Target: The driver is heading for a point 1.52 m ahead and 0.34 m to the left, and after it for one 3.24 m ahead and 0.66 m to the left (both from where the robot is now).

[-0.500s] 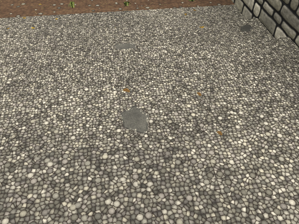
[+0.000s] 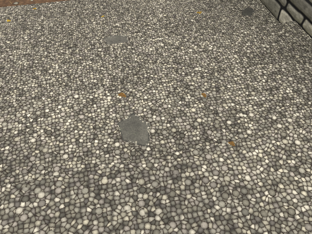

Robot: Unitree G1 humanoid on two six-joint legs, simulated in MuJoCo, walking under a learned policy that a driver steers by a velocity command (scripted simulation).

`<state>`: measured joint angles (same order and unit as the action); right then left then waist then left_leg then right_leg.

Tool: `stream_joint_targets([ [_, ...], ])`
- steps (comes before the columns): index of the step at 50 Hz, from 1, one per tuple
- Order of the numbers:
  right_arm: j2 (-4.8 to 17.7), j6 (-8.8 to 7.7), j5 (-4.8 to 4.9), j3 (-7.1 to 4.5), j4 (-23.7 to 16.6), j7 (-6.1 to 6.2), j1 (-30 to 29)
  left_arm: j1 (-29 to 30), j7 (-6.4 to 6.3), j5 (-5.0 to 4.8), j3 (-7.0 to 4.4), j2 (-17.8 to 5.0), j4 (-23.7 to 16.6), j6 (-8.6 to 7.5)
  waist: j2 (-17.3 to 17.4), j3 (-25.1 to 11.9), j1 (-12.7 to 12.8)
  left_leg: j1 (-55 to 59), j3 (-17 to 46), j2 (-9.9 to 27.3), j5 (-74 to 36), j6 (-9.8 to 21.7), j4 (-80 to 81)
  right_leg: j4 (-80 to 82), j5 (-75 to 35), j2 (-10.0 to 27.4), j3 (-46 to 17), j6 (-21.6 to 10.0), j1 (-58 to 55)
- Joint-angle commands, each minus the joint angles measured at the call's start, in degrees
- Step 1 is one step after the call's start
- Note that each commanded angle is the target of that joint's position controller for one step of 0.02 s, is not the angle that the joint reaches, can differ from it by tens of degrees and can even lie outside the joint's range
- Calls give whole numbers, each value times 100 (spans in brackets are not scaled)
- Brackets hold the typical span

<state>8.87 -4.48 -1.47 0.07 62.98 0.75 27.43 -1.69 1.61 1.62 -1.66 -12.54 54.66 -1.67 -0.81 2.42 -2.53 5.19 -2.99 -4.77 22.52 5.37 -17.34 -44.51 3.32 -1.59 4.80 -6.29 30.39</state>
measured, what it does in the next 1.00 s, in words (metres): goes down: right foot, then left foot 0.16 m lower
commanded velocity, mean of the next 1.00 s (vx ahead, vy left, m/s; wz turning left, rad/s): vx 0.41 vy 0.00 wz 0.02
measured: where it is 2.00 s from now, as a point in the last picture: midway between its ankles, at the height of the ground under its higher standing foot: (126, 203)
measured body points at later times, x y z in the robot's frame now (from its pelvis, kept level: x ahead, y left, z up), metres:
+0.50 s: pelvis +0.29 +0.05 -0.08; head +0.31 +0.06 +0.37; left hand +0.20 +0.29 -0.22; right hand +0.50 -0.18 -0.18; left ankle +0.44 +0.15 -0.80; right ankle +0.07 -0.07 -0.73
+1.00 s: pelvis +0.54 +0.06 -0.17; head +0.57 +0.04 +0.28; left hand +0.68 +0.29 -0.29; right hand +0.50 -0.17 -0.33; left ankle +0.44 +0.16 -0.84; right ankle +0.65 -0.01 -0.89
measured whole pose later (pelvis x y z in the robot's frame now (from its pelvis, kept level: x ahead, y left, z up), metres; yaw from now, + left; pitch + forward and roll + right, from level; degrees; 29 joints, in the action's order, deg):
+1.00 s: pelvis +0.54 +0.06 -0.17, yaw +2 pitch -1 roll +2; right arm 9.6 -1.9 1.0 -1.7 59.0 1.0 21.3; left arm -4.7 -0.7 0.6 -0.4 -10.0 52.7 -3.6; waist 0.6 5.3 -3.1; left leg -15.0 -1.1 -3.9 33.5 2.4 -54.5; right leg -32.5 7.0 0.2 4.7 -4.9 24.6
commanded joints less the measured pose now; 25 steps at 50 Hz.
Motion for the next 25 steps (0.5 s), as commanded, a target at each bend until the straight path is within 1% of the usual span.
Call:
stream_joint_targets([
  [1,912,-23,-29,-182,-316,-8,-425,-2276,-29,65,-268,-694,623,-16,509,-377,1232,-1419,275,1460,-6814,244,-2168,39,687,-250,-34,-452,-2495],
  [2,1065,-55,34,-241,-423,-40,-968,-3372,-55,87,-375,-846,959,-40,391,-547,1900,-2353,294,1222,-5827,217,-3725,791,492,-87,-210,-574,-3757],
  [3,514,-88,77,-196,-515,-62,-576,-3117,-109,103,-486,-1348,918,-87,-1288,-555,1414,-3600,106,349,-641,-3,-6202,1780,82,1321,-2042,-1101,-4418],
  [4,562,-125,-1,-240,-443,28,-47,-2559,-16,-50,-340,-1016,562,-198,-469,-602,792,-4243,1017,49,878,160,-6835,1754,-1687,2009,-3466,-1261,-4316],
  [5,762,-91,66,-309,-528,28,-46,-2189,-36,-186,-377,-1113,586,-226,-663,-282,611,-4856,978,251,518,77,-6648,2338,-574,2269,-3664,-1740,-3870],
  [6,1099,-49,34,-423,-574,16,-463,-1707,-27,-177,-288,-765,417,-284,-45,222,427,-4703,1113,565,143,-15,-6118,2578,100,2184,-3509,-1652,-2957],
  [7,1218,38,60,-525,-646,3,-746,-1438,-17,-146,-213,-648,381,-362,56,577,213,-4399,1128,744,209,-104,-5443,2716,160,1990,-3055,-1421,-2234],
  [8,1079,169,-17,-532,-673,-35,-820,-1458,-49,-69,-182,-634,411,-413,157,648,113,-4013,1082,789,165,-218,-5069,2731,32,1840,-2743,-1323,-1771],
  [9,842,313,-97,-492,-733,-86,-926,-1618,-100,4,-225,-757,481,-429,64,532,116,-3659,869,796,47,-325,-4805,2856,105,1675,-2354,-1166,-1529],
  [10,687,403,-110,-465,-849,-120,-1093,-1680,-129,-1,-233,-827,510,-455,25,565,61,-3501,719,791,-198,-385,-4547,2972,-46,1516,-2077,-1076,-1308],
  [11,645,453,-155,-474,-817,-166,-1114,-1806,-138,92,-282,-986,550,-510,5,499,108,-3575,625,777,-938,-320,-4651,2757,-85,1495,-1911,-1055,-1404],
  [12,815,407,-30,-569,-998,-169,-1762,-1851,-171,50,-218,-743,634,-617,116,679,222,-4339,1003,842,-1670,-302,-4111,2550,688,1214,-1761,-765,-1776],
  [13,806,344,-20,-550,-1145,-202,-2093,-1978,-189,9,-211,-777,637,-675,-115,614,323,-4593,861,844,-2071,-301,-3634,2664,863,1107,-1696,-677,-2035],
  [14,793,302,-46,-504,-1277,-255,-2369,-1753,-205,-8,-230,-778,570,-715,-154,696,272,-4200,676,834,-2884,-320,-2767,2683,1492,900,-1429,-593,-1448],
  [15,746,261,-100,-488,-1269,-329,-2442,-1806,-213,-19,-181,-649,559,-702,-129,480,354,-3652,431,785,-3689,-275,-2383,2576,1546,748,-1284,-580,-1324],
  [16,669,238,-85,-458,-1246,-391,-2384,-1894,-224,18,-141,-567,553,-703,-92,345,409,-3247,309,741,-4271,-246,-2161,2391,1621,682,-1144,-549,-1150],
  [17,653,251,-51,-454,-1253,-417,-2436,-2038,-257,27,-124,-567,580,-668,-117,265,446,-3138,291,769,-4510,-199,-2150,2167,1803,741,-1171,-546,-1155],
  [18,699,258,-40,-447,-1283,-426,-2551,-2168,-276,59,-120,-586,574,-658,-119,333,544,-3334,282,794,-4609,-181,-2128,1991,1887,825,-1249,-554,-1329],
  [19,757,264,-9,-447,-1359,-402,-2726,-2276,-296,76,-115,-578,584,-630,-193,440,628,-3522,264,825,-4693,-183,-1989,1713,1834,905,-1242,-511,-1494],
  [20,798,269,-2,-429,-1437,-371,-2985,-2459,-292,94,-86,-498,597,-596,-148,534,777,-3574,170,797,-4690,-216,-1763,1484,1864,871,-1184,-441,-1595],
  [21,794,270,0,-404,-1521,-360,-3196,-2631,-300,156,-86,-525,599,-575,-137,658,919,-3620,115,787,-4601,-259,-1502,1262,1853,902,-1201,-405,-1762],
  [22,763,240,-13,-359,-1542,-373,-3258,-2804,-319,186,-77,-507,625,-536,-94,742,1009,-3486,101,800,-4618,-315,-1047,922,1872,858,-1135,-358,-1912],
  [23,770,219,-18,-344,-1501,-398,-3116,-2882,-382,245,-85,-513,637,-477,-135,753,1036,-3242,68,802,-4659,-361,-671,547,1736,785,-1077,-326,-2085],
  [24,841,172,20,-370,-1355,-395,-2703,-2909,-453,309,-74,-530,622,-393,-31,675,890,-2913,196,952,-4813,-328,-176,-15,1454,755,-1086,-331,-2314],
  [25,971,159,0,-416,-1117,-332,-2059,-2926,-520,302,-91,-609,647,-304,28,478,620,-2505,192,1000,-4842,-291,225,-893,730,669,-1022,-335,-2631],
])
